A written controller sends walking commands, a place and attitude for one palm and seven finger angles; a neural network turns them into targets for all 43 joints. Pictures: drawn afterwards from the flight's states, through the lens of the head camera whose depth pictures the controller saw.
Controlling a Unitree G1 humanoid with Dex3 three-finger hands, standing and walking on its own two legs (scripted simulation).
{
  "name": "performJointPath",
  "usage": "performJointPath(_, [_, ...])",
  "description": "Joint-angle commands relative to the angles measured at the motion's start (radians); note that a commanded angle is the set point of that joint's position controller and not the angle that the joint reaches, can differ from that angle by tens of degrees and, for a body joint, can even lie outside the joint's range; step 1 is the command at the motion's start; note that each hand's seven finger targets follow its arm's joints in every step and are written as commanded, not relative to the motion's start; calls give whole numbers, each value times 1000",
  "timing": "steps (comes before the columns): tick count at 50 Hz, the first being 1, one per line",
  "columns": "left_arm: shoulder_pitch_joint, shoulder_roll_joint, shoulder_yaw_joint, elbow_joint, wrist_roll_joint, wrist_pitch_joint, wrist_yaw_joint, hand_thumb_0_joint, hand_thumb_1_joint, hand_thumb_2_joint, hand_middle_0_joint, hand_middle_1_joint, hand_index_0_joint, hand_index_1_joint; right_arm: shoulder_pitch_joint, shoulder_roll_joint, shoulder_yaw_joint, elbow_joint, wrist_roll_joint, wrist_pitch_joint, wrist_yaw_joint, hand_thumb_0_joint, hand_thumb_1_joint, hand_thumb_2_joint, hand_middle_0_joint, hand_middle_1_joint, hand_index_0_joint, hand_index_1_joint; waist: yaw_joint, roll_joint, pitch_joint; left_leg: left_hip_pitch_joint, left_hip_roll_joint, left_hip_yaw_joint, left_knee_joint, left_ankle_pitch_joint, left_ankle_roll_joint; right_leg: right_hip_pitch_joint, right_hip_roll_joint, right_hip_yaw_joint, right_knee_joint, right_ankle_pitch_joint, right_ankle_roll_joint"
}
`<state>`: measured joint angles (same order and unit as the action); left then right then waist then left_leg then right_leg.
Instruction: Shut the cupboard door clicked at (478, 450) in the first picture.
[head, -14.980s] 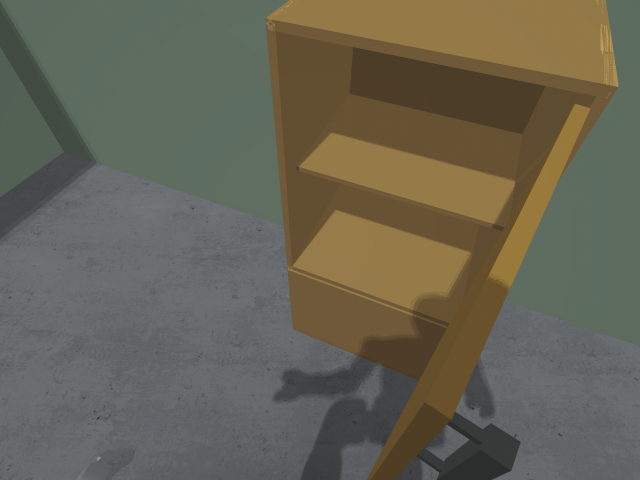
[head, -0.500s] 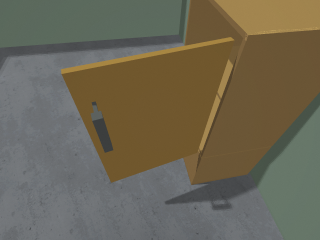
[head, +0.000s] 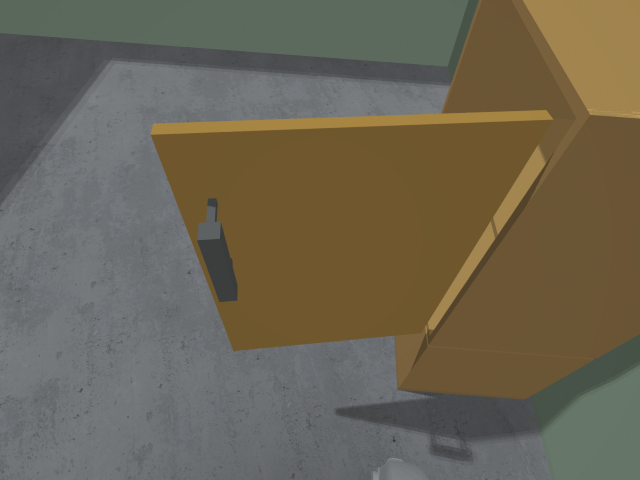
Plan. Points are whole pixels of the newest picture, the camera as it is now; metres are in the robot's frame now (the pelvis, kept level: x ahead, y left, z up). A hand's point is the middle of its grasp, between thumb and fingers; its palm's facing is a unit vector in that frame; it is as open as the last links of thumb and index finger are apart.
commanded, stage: shuffle to correct the standing spot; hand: left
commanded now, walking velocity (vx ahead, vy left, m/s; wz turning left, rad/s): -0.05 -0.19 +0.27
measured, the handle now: (220, 252) +0.38 +0.16 +0.05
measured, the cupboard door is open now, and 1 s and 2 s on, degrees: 100 100 100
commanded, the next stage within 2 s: come to a stop and stand still in 0.26 s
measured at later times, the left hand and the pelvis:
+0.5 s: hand out of the picture -0.02 +0.06 -0.20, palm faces +0.22 -0.96 -0.15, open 7.3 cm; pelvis -0.02 -0.12 -0.01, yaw +9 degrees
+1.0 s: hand out of the picture -0.06 +0.05 -0.18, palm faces +0.22 -0.97 -0.15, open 7.4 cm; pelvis -0.03 -0.10 +0.01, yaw +9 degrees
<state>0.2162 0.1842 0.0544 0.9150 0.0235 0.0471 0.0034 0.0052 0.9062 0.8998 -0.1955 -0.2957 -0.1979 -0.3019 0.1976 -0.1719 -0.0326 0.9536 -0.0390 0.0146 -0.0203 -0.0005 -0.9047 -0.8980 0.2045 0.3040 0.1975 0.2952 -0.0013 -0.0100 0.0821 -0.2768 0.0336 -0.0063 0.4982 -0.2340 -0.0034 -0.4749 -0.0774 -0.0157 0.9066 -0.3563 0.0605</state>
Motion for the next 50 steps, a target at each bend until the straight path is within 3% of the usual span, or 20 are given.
performJointPath(1, [82, 46, 11, -40, 0, -18, 3, 0, 900, 900, -200, -300, -200, -300, 35, -222, -76, -62, -6, 3, -7, 0, -900, -900, 200, 300, 200, 300, -20, 189, -70, 23, 194, -194, -121, 277, 148, 119, 56, -58, -223, 12, -1])
performJointPath(3, [157, 67, 19, -27, -4, -33, 4, 0, 900, 900, -200, -300, -200, -300, 15, -222, -82, -68, -1, 10, -4, 0, -900, -900, 200, 300, 200, 300, 15, 156, -124, -1, 155, -177, -19, 268, 99, 260, 63, -66, -426, 140, -8])
performJointPath(4, [186, 111, 25, -22, 3, -43, 7, 0, 900, 900, -200, -300, -200, -300, 37, -187, -79, -67, 7, 11, 1, 0, -900, -900, 200, 300, 200, 300, 21, 31, -148, -58, 81, -119, 75, 134, 52, 352, 13, -21, -527, 236, -15])
performJointPath(5, [192, 198, 41, -23, 17, -47, 16, 0, 900, 900, -200, -300, -200, -300, 70, -101, -66, -78, 14, 14, 5, 0, -900, -900, 200, 300, 200, 300, 21, -253, -147, -220, -51, 17, 271, -207, -4, 429, -188, 170, -561, 401, -74])
performJointPath(6, [175, 222, 40, -43, 18, -42, 16, 0, 900, 900, -200, -300, -200, -300, 57, -62, -57, -99, 17, 23, -2, 0, -900, -900, 200, 300, 200, 300, 36, -325, -159, -221, -78, 8, 464, -429, 4, 340, -290, 250, -579, 513, -171])
performJointPath(7, [145, 208, 32, -58, 20, -34, 16, 0, 900, 900, -200, -300, -200, -300, 56, -66, -58, -96, 17, 29, -3, 0, -900, -900, 200, 300, 200, 300, 29, -239, -142, -221, -70, -13, 597, -421, 16, 276, -272, 194, -579, 455, -213])
performJointPath(8, [96, 180, 32, -65, 19, -38, 18, 0, 900, 900, -200, -300, -200, -300, 53, -83, -65, -77, 13, 38, -4, 0, -900, -900, 200, 300, 200, 300, 12, -321, -129, -252, -57, -13, 690, -384, 13, 262, -217, 178, -589, 447, -201])
performJointPath(9, [63, 147, 24, -73, 14, -36, 21, 0, 900, 900, -200, -300, -200, -300, 53, -102, -68, -56, 13, 38, -4, 0, -900, -900, 200, 300, 200, 300, 2, -274, -111, -247, -47, -4, 747, -338, 6, 264, -182, 141, -566, 468, -211])
performJointPath(12, [56, 104, 8, -78, 10, -43, 32, 0, 900, 900, -200, -300, -200, -300, 53, -75, -55, -37, 19, 36, 4, 0, -900, -900, 200, 300, 200, 300, -10, -160, -117, -223, -45, 27, 685, -281, -8, 299, -153, 30, -510, 615, -231])
performJointPath(18, [122, 125, 12, -36, 9, -33, 39, 0, 900, 900, -200, -300, -200, -300, 49, -37, -34, -26, 28, 27, -5, 0, -900, -900, 200, 300, 200, 300, 19, -119, -122, -85, -45, 71, 269, -280, 0, 332, -188, 100, -503, 624, -302])
performJointPath(22, [116, 88, 5, 0, -20, -47, 39, 0, 900, 900, -200, -300, -200, -300, 154, -49, -19, 34, 31, -1, -11, 0, -900, -900, 200, 300, 200, 300, -21, 55, -178, 225, 30, -12, -147, 37, 41, 253, -131, 91, -443, 364, -167])
performJointPath(23, [122, 59, -2, 1, -26, -44, 34, 0, 900, 900, -200, -300, -200, -300, 121, -92, -22, 27, 24, -7, -15, 0, -900, -900, 200, 300, 200, 300, -3, 203, -160, 211, 148, -160, -161, 139, 97, 200, -47, 44, -418, 241, -102])
performJointPath(24, [107, 48, -7, 12, -25, -42, 34, 0, 900, 900, -200, -300, -200, -300, 39, -104, -14, 17, 20, 1, -15, 0, -900, -900, 200, 300, 200, 300, 27, 249, -114, 90, 220, -176, -155, 195, 145, 250, -19, 0, -418, 143, -48])
performJointPath(25, [87, 55, -13, 43, -18, -36, 37, 0, 900, 900, -200, -300, -200, -300, -26, -66, 1, 23, 20, 0, -15, 0, -900, -900, 200, 300, 200, 300, 36, 285, -72, -5, 194, -166, -206, 152, 144, 322, -15, -16, -403, 92, -48])
performJointPath(30, [140, 44, -25, 113, 0, -39, 23, 0, 900, 900, -200, -300, -200, -300, 36, -63, 8, 46, 20, 12, -9, 0, -900, -900, 200, 300, 200, 300, 37, 11, 64, -101, 67, -75, -204, -251, 76, 316, -62, 66, -597, -14, -96])
performJointPath(34, [107, 84, -9, 123, -5, -46, 34, 0, 900, 900, -200, -300, -200, -300, 193, -30, 9, 110, 16, 29, -2, 0, -900, -900, 200, 300, 200, 300, -17, -215, 16, 93, -44, 61, 20, -156, 51, 156, -177, 214, -878, -347, -101])
performJointPath(38, [72, 76, -7, 133, -14, -51, 31, 0, 900, 900, -200, -300, -200, -300, 284, 6, 22, 164, 13, 14, -2, 0, -900, -900, 200, 300, 200, 300, -45, -58, -19, 206, -27, 51, -85, -86, 54, 118, -123, 90, -817, -189, -86])
performJointPath(42, [143, 40, -20, 169, -16, -59, 25, 0, 900, 900, -200, -300, -200, -300, 236, 4, 34, 160, 9, -13, -10, 0, -900, -900, 200, 300, 200, 300, 22, 107, -3, -18, 43, -43, -248, -153, 56, 330, -67, 27, -686, 4, -83])
performJointPath(49, [174, 2, -39, 203, -17, -63, 30, 0, 900, 900, -200, -300, -200, -300, 262, 5, 45, 172, 20, -28, -16, 0, -900, -900, 200, 300, 200, 300, 38, 25, 37, -89, 78, -86, -322, -138, 56, 401, -56, -1, -597, 142, -102])
performJointPath(50, [224, 40, -61, 217, -8, -89, 77, 0, 900, 900, -200, -300, -200, -300, 134, -72, 37, 109, 30, -56, -6, 0, -900, -900, 200, 300, 200, 300, 48, 125, 111, -66, 70, 63, -119, -26, 10, 270, -79, 37, -516, 480, -71])
